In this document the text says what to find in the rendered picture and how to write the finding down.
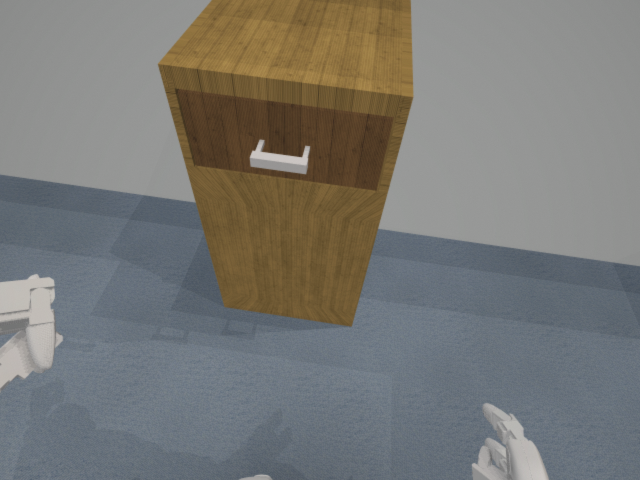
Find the drawer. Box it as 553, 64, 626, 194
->
178, 89, 393, 191

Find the right robot hand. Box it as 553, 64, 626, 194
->
472, 403, 549, 480

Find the cabinet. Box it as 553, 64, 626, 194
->
158, 0, 413, 327

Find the left robot hand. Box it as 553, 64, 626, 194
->
0, 274, 63, 392

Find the handle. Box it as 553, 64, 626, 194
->
250, 140, 310, 174

